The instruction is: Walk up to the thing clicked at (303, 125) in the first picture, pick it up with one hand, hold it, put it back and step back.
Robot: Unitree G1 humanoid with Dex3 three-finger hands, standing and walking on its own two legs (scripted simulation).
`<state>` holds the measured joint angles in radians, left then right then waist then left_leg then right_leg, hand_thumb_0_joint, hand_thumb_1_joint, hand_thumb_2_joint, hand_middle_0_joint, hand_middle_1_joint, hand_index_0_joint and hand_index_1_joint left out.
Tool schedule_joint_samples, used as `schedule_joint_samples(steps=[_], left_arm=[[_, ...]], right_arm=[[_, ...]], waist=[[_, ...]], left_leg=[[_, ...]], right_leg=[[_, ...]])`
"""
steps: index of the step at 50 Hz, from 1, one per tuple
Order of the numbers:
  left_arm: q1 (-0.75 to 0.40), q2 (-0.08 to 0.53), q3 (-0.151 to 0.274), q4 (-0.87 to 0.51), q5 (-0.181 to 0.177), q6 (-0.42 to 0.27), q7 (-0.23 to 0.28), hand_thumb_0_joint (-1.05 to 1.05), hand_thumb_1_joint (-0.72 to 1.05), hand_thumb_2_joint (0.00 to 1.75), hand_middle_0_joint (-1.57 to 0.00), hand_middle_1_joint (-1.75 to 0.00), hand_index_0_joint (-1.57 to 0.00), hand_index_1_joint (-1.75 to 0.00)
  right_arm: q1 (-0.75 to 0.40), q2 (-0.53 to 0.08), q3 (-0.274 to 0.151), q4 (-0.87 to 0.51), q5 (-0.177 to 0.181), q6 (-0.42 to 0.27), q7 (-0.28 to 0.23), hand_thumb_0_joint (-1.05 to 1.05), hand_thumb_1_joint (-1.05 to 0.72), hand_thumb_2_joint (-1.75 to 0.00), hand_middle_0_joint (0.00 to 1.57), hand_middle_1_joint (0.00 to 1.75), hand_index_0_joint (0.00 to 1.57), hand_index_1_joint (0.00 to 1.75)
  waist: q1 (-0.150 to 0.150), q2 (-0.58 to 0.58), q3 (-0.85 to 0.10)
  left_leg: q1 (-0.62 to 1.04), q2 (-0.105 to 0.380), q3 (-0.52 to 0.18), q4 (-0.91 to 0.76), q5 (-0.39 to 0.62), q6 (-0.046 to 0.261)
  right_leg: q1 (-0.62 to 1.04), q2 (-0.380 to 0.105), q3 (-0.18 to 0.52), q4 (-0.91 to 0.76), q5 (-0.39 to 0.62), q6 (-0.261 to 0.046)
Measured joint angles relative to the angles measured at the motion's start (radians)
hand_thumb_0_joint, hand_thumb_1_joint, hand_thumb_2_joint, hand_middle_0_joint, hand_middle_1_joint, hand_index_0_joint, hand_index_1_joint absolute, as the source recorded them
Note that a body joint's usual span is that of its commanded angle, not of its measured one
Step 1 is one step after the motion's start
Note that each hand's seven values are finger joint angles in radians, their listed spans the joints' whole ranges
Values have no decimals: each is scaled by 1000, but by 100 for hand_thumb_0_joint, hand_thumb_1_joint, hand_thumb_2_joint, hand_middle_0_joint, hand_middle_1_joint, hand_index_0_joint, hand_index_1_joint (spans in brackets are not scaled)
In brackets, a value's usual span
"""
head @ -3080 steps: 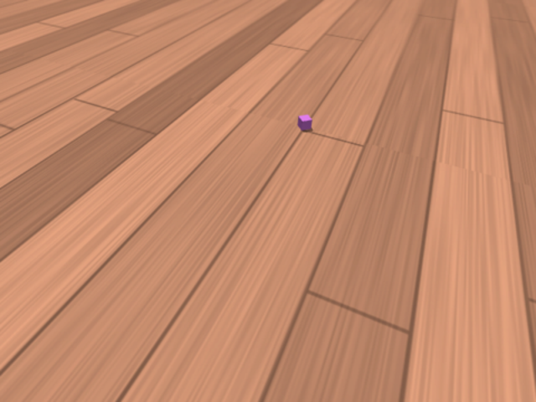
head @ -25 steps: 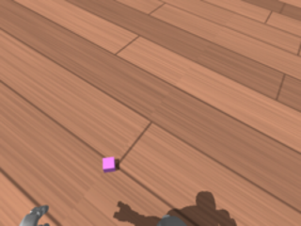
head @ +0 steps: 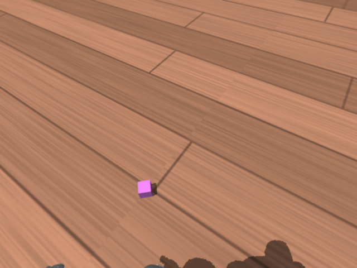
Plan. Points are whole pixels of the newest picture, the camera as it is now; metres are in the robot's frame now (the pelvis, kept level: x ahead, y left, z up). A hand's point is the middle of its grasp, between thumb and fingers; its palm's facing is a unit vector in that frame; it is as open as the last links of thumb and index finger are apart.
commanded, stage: step back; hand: left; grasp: from above
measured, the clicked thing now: (145, 189) +0.62 +0.24 -0.73
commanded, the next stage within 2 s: none
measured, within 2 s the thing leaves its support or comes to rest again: neither
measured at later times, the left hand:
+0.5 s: hand out of the picture -0.09 +0.30 -0.16, palm faces +0.00 -0.92 -0.39, open 7.4 cm
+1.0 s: hand out of the picture -0.19 +0.29 -0.15, palm faces +0.05 -0.90 -0.42, open 7.4 cm
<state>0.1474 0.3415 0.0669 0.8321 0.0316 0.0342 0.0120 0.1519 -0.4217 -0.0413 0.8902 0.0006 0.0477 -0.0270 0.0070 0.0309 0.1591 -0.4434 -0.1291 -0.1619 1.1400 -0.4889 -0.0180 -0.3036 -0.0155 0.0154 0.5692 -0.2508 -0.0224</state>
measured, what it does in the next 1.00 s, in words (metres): walks backwards: left foot, then right foot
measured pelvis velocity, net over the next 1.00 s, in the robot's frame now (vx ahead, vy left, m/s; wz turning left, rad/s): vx -0.33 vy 0.00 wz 0.07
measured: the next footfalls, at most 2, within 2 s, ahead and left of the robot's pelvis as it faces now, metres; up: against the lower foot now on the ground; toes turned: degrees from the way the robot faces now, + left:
left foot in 0.16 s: -0.02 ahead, +0.14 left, +0.00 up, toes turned +1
right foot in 0.60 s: -0.20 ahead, -0.12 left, +0.00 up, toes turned +0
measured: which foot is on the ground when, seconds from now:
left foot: up 0.00-0.14, down 0.16-0.64, up 0.66-0.96, down 0.98-1.00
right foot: down 0.00-0.18, up 0.20-0.58, down 0.60-1.00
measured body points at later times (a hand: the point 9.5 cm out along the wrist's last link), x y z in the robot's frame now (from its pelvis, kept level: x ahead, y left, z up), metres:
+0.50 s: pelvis -0.15 +0.02 -0.01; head -0.09 +0.05 +0.44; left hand -0.09 +0.35 -0.14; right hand -0.01 -0.28 -0.10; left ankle -0.06 +0.14 -0.73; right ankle -0.22 -0.13 -0.68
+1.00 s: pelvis -0.33 +0.00 -0.02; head -0.26 +0.01 +0.42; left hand -0.20 +0.33 -0.12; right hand -0.26 -0.31 -0.14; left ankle -0.35 +0.12 -0.74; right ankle -0.24 -0.12 -0.73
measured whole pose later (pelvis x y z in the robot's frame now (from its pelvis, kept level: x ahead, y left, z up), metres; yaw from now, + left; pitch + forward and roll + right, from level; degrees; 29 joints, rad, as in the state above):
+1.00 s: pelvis -0.33 +0.00 -0.02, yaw +4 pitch -2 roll +2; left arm 0.08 0.40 0.08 0.74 0.02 0.05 0.02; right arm 0.21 -0.37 -0.05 0.92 -0.02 0.04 -0.03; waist -0.01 -0.04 0.21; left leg -0.23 -0.07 -0.02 0.63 -0.36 0.01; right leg -0.42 -0.09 -0.03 0.71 -0.25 0.01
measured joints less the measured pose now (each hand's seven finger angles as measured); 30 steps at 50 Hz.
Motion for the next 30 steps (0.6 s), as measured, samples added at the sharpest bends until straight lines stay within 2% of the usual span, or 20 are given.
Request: schedule_joint_samples(steps=[4, 7, 8, 9, 10, 11, 12, 14, 16, 19, 22, 25, 28, 30], left_arm=[[-25, 6, -1, -47, 0, -7, 11, 1, 90, 90, -21, -30, -20, -31], [-44, 22, -5, -66, -7, 2, 9, 1, 90, 90, -21, -30, -20, -31], [-50, 29, -6, -67, -11, 7, 6, 1, 90, 90, -21, -30, -20, -31], [-58, 42, -4, -64, -14, 13, 5, 1, 90, 90, -21, -30, -20, -31], [-59, 51, 0, -57, -17, 21, 4, 1, 90, 90, -21, -30, -20, -30], [-55, 52, 3, -46, -21, 28, 5, 1, 90, 90, -21, -30, -20, -30], [-50, 50, 5, -31, -22, 34, 7, 1, 90, 90, -21, -30, -20, -30], [-38, 48, 8, -8, -22, 43, 6, 1, 90, 90, -21, -30, -20, -30], [-16, 53, 14, -6, -29, 41, 3, 1, 90, 90, -21, -30, -20, -30], [20, 66, 25, -6, -30, 32, -2, 1, 90, 90, -21, -30, -20, -30], [53, 77, 30, 7, -25, 29, -1, 1, 90, 90, -21, -30, -20, -30], [78, 79, 27, 21, -23, 29, -2, 1, 90, 90, -21, -30, -20, -30], [88, 72, 20, 34, -21, 25, -8, 1, 90, 90, -21, -30, -20, -30], [88, 59, 17, 47, -19, 16, -13, 1, 90, 90, -21, -30, -20, -30]], right_arm=[[8, -6, -2, 4, -7, 2, -4, 0, -91, -90, 21, 30, 20, 30], [10, 4, -3, 2, -14, -4, 4, 0, -91, -90, 21, 30, 20, 30], [9, 9, -6, 3, -17, -8, 7, 0, -91, -90, 21, 30, 20, 30], [-1, 26, -8, 8, -22, -10, 9, 0, -91, -90, 21, 30, 20, 30], [-4, 42, -7, 7, -28, -12, 13, 0, -91, -90, 21, 30, 20, 30], [-1, 51, -2, 2, -32, -13, 21, 0, -91, -90, 21, 30, 20, 30], [2, 54, 3, -2, -34, -14, 27, 0, -91, -90, 21, 30, 20, 30], [10, 62, 9, -4, -38, -16, 30, 0, -91, -90, 21, 30, 20, 30], [9, 71, 14, -5, -41, -12, 26, 0, -91, -90, 21, 30, 20, 30], [-12, 77, 14, -19, -38, -16, 22, 0, -90, -90, 21, 31, 21, 30], [-41, 78, 10, -44, -32, -23, 18, 0, -90, -90, 21, 31, 21, 30], [-76, 72, 9, -70, -29, -25, 17, 0, -90, -90, 21, 31, 21, 30], [-97, 58, 7, -89, -30, -20, 18, 0, -90, -90, 21, 31, 21, 30], [-105, 40, 3, -89, -26, -8, 20, 0, -90, -90, 21, 31, 21, 30]], waist=[[-3, 0, 26], [-10, -14, 38], [-11, -25, 42], [-4, -61, 58], [7, -92, 63], [10, -100, 56], [0, -89, 45], [-19, -65, 22], [-9, -66, -1], [8, -72, -10], [17, -76, 0], [25, -71, 21], [26, -56, 34], [25, -27, 35]], left_leg=[[77, 56, 39, -184, -23, -9], [148, 97, 87, -387, 35, 6], [171, 99, 101, -451, 102, 14], [182, 79, 120, -466, 137, 24], [186, 64, 141, -470, 147, 33], [179, 66, 148, -464, 149, 40], [167, 78, 138, -458, 152, 46], [153, 103, 111, -475, 178, 53], [144, 118, 115, -522, 219, 51], [125, 130, 133, -572, 272, 49], [98, 140, 154, -587, 308, 51], [65, 155, 180, -576, 334, 48], [24, 168, 198, -548, 356, 34], [-9, 182, 196, -517, 366, 22]], right_leg=[[-33, -11, -34, 21, 20, 7], [-70, -28, -58, 75, 16, 21], [-85, -36, -60, 102, 11, 28], [-94, -56, -41, 127, 9, 34], [-104, -61, -10, 145, 1, 23], [-121, -37, 24, 192, -87, 13], [-138, 5, 51, 273, -185, 8], [-165, 81, 88, 453, -270, -1], [-180, 122, 121, 584, -261, -8], [-156, 136, 148, 659, -223, 10], [-94, 116, 151, 602, -219, 40], [-25, 77, 123, 457, -244, 57], [47, 33, 74, 259, -247, 49], [95, 26, 38, 122, -191, 32]])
